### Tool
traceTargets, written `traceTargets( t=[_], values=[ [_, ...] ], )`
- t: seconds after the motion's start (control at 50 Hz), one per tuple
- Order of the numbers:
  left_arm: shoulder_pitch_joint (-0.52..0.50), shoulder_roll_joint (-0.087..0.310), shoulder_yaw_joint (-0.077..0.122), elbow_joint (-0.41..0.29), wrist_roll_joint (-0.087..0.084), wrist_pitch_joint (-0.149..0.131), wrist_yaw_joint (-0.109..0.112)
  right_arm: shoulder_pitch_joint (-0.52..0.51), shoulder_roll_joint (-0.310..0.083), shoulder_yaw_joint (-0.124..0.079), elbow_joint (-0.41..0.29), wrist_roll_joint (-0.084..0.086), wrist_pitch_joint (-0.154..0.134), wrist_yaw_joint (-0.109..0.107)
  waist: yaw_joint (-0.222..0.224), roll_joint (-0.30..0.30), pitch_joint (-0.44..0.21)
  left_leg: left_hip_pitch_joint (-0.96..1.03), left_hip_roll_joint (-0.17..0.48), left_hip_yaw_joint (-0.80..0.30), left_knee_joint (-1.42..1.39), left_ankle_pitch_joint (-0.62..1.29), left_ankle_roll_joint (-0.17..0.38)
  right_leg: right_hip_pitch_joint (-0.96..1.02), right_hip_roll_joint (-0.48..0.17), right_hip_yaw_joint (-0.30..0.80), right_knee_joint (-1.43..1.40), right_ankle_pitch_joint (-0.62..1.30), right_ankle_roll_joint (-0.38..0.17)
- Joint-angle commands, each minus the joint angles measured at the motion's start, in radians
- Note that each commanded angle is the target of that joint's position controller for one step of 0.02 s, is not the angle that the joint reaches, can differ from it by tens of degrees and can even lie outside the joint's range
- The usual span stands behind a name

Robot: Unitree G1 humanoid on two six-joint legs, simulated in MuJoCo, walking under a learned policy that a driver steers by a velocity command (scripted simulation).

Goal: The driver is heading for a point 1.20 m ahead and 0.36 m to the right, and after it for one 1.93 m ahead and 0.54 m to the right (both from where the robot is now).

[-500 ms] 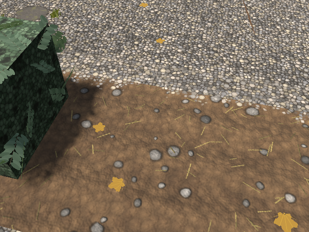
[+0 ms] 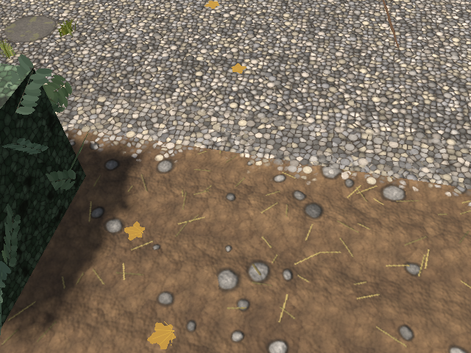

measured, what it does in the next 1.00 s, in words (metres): walks ahead: left foot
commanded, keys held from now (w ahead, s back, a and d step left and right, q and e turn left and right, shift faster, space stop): no key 0.70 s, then w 0.30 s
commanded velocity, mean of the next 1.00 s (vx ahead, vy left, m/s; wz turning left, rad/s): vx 0.13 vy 0.00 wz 0.00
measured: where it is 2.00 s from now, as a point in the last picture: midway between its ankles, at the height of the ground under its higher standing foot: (279, 275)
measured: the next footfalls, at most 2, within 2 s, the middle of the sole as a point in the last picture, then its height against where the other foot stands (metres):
left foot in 0.30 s outside the picture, level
right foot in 1.48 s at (300, 320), level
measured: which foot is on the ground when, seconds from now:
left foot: up 0.00-0.28, down 0.30-1.00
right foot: down 0.00-0.98, up 1.00-1.00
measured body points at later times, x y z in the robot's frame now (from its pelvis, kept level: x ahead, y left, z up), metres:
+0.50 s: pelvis +0.13 +0.02 +0.00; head +0.14 +0.03 +0.45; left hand +0.21 +0.29 -0.14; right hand +0.28 -0.23 -0.11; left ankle +0.18 +0.14 -0.74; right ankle +0.06 -0.08 -0.74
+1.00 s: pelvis +0.19 +0.06 -0.01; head +0.20 +0.07 +0.44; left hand +0.19 +0.33 -0.16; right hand +0.28 -0.23 -0.13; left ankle +0.20 +0.15 -0.74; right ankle +0.06 -0.08 -0.71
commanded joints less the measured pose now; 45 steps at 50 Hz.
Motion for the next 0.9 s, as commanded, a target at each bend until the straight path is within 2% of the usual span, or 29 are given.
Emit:
traceTargets(
  t=[0.02, 0.06, 0.12, 0.2, 0.26, 0.28, 0.3, 0.32, 0.34, 0.36, 0.38, 0.4, 0.44, 0.5, 0.58, 0.7, 0.72, 0.74, 0.76, 0.78, 0.8, 0.82, 0.84, 0.86, 0.9],
  values=[
    [-0.036, 0.108, 0.023, -0.040, 0.006, -0.033, 0.004, 0.119, -0.060, -0.020, -0.022, -0.013, 0.016, -0.011, -0.045, -0.108, -0.126, -0.005, 0.052, -0.028, -0.049, 0.062, -0.030, 0.077, -0.271, 0.206, -0.216, 0.606, -0.175],
    [-0.034, 0.122, 0.024, -0.016, 0.003, -0.029, 0.016, 0.069, -0.044, -0.014, -0.043, -0.027, 0.025, -0.016, -0.045, -0.102, -0.124, -0.014, 0.051, -0.022, -0.160, 0.128, -0.053, 0.072, -0.261, 0.151, -0.222, 0.665, -0.180],
    [-0.020, 0.135, 0.022, 0.010, 0.003, -0.004, 0.034, -0.026, -0.020, -0.001, -0.061, -0.026, 0.025, -0.010, -0.012, -0.103, -0.124, 0.023, 0.043, -0.006, -0.375, 0.283, -0.060, 0.086, -0.217, 0.083, -0.217, 0.609, -0.145],
    [0.033, 0.155, 0.021, 0.058, 0.000, 0.022, 0.041, -0.124, -0.045, -0.003, -0.079, -0.020, 0.025, -0.004, 0.031, -0.101, -0.116, 0.060, 0.020, -0.010, -0.532, 0.330, -0.059, 0.145, -0.238, 0.115, -0.199, 0.488, -0.140],
    [0.020, 0.150, 0.018, 0.078, -0.011, 0.037, 0.040, -0.142, -0.063, -0.010, -0.086, -0.024, 0.023, -0.003, 0.019, -0.105, -0.109, 0.101, 0.005, -0.006, -0.635, 0.263, -0.028, 0.179, -0.255, 0.156, -0.130, 0.412, -0.132],
    [0.013, 0.136, 0.013, 0.082, -0.020, 0.040, 0.042, -0.120, -0.064, -0.011, -0.078, -0.029, 0.020, -0.003, -0.003, -0.093, -0.113, 0.167, -0.001, 0.001, -0.733, 0.348, -0.009, 0.171, -0.233, 0.155, -0.085, 0.361, -0.103],
    [0.055, 0.110, 0.004, 0.090, -0.012, 0.037, 0.044, -0.100, -0.102, -0.019, -0.070, -0.036, 0.016, -0.009, 0.004, -0.047, -0.136, 0.270, 0.041, -0.045, -0.776, 0.583, 0.012, 0.147, -0.187, 0.145, -0.033, 0.307, -0.055],
    [0.137, 0.097, -0.001, 0.096, 0.013, 0.026, 0.041, -0.097, -0.160, -0.030, -0.073, -0.038, 0.021, -0.017, 0.060, 0.032, -0.190, 0.403, 0.122, -0.111, -0.696, 0.844, 0.057, 0.075, -0.120, 0.115, 0.010, 0.163, -0.012],
    [0.192, 0.066, -0.010, 0.115, 0.012, 0.025, 0.042, -0.109, -0.117, -0.022, -0.061, -0.032, 0.033, -0.018, 0.080, 0.107, -0.236, 0.469, 0.151, -0.145, -0.661, 0.838, 0.127, 0.018, -0.084, 0.083, -0.001, -0.022, 0.029],
    [0.145, 0.080, -0.013, 0.113, 0.008, 0.033, 0.046, -0.131, -0.059, -0.009, -0.064, -0.022, 0.044, -0.012, 0.052, 0.084, -0.227, 0.443, 0.128, -0.140, -0.665, 0.728, 0.135, 0.032, -0.080, 0.073, -0.015, -0.086, 0.051],
    [0.103, 0.097, -0.010, 0.108, 0.001, 0.047, 0.049, -0.156, -0.040, -0.004, -0.064, -0.019, 0.051, -0.006, 0.040, 0.058, -0.197, 0.399, 0.095, -0.118, -0.675, 0.612, 0.110, 0.031, -0.076, 0.069, -0.027, -0.089, 0.054],
    [0.081, 0.111, -0.007, 0.109, -0.004, 0.063, 0.054, -0.170, -0.048, -0.004, -0.066, -0.021, 0.052, 0.001, 0.032, 0.033, -0.167, 0.368, 0.068, -0.096, -0.674, 0.564, 0.089, 0.034, -0.077, 0.070, -0.027, -0.062, 0.047],
    [0.071, 0.124, -0.005, 0.107, -0.001, 0.086, 0.059, -0.169, -0.072, -0.010, -0.046, -0.023, 0.042, 0.009, 0.033, 0.020, -0.144, 0.328, 0.047, -0.078, -0.672, 0.563, 0.071, 0.066, -0.085, 0.077, -0.026, -0.008, 0.039],
    [0.074, 0.123, -0.004, 0.121, -0.003, 0.095, 0.065, -0.170, -0.066, -0.010, -0.016, -0.020, 0.034, 0.010, 0.033, 0.007, -0.149, 0.327, 0.036, -0.063, -0.656, 0.624, 0.065, 0.108, -0.098, 0.083, -0.016, 0.075, 0.038],
    [0.068, 0.115, -0.003, 0.143, -0.006, 0.101, 0.068, -0.182, -0.070, -0.011, 0.021, -0.018, 0.038, 0.004, 0.032, -0.024, -0.143, 0.329, 0.027, -0.055, -0.653, 0.602, 0.068, 0.124, -0.100, 0.080, -0.015, 0.090, 0.042],
    [0.066, 0.107, -0.003, 0.178, -0.005, 0.101, 0.070, -0.201, -0.067, -0.012, 0.072, -0.017, 0.055, -0.006, 0.030, -0.042, -0.103, 0.320, 0.011, -0.044, -0.671, 0.493, 0.058, 0.107, -0.103, 0.079, -0.038, 0.029, 0.041],
    [0.086, 0.100, -0.004, 0.192, -0.005, 0.099, 0.069, -0.186, -0.058, -0.010, 0.089, -0.017, 0.058, -0.008, 0.032, -0.043, -0.118, 0.329, -0.004, -0.032, -0.675, 0.377, 0.055, 0.109, -0.098, 0.074, -0.055, -0.078, 0.037],
    [0.090, 0.106, -0.002, 0.198, -0.009, 0.098, 0.070, -0.186, -0.061, -0.013, 0.098, -0.012, 0.063, -0.010, 0.030, -0.054, -0.091, 0.312, -0.028, -0.013, -0.664, 0.198, 0.051, 0.079, -0.099, 0.084, -0.074, -0.230, 0.020],
    [0.082, 0.124, 0.003, 0.196, -0.015, 0.095, 0.071, -0.191, -0.065, -0.016, 0.102, -0.007, 0.066, -0.013, 0.029, -0.082, -0.048, 0.264, -0.055, 0.009, -0.642, -0.006, 0.049, 0.046, -0.116, 0.116, -0.100, -0.385, -0.009],
    [0.087, 0.140, 0.007, 0.193, -0.018, 0.089, 0.073, -0.209, -0.065, -0.017, 0.097, -0.007, 0.062, -0.013, 0.035, -0.113, 0.008, 0.183, -0.075, 0.026, -0.614, -0.120, 0.043, 0.031, -0.154, 0.177, -0.141, -0.508, -0.043],
    [0.113, 0.159, 0.013, 0.194, -0.023, 0.076, 0.074, -0.244, -0.062, -0.016, 0.085, -0.004, 0.050, -0.010, 0.051, -0.143, 0.059, 0.094, -0.089, 0.050, -0.559, -0.122, 0.036, 0.051, -0.218, 0.265, -0.203, -0.583, -0.083],
    [0.121, 0.194, 0.023, 0.197, -0.029, 0.061, 0.075, -0.276, -0.051, -0.014, 0.071, 0.004, 0.033, -0.003, 0.054, -0.185, 0.112, 0.007, -0.087, 0.084, -0.497, -0.048, 0.034, 0.088, -0.309, 0.369, -0.267, -0.598, -0.125],
    [0.114, 0.210, 0.031, 0.201, -0.031, 0.045, 0.077, -0.290, -0.044, -0.013, 0.064, 0.004, 0.015, 0.005, 0.051, -0.200, 0.148, -0.051, -0.050, 0.065, -0.454, -0.006, 0.039, 0.117, -0.372, 0.430, -0.277, -0.524, -0.155],
    [0.117, 0.198, 0.031, 0.203, -0.030, 0.031, 0.077, -0.286, -0.047, -0.014, 0.065, 0.004, -0.001, 0.013, 0.045, -0.191, 0.149, -0.094, -0.028, 0.054, -0.444, -0.019, 0.046, 0.169, -0.393, 0.434, -0.260, -0.393, -0.165],
    [0.116, 0.178, 0.031, 0.201, -0.037, 0.024, 0.069, -0.249, -0.038, -0.015, 0.080, 0.012, -0.022, 0.032, 0.022, -0.167, 0.114, -0.054, -0.019, 0.073, -0.536, -0.036, 0.059, 0.234, -0.369, 0.357, -0.201, -0.192, -0.138]
  ],
)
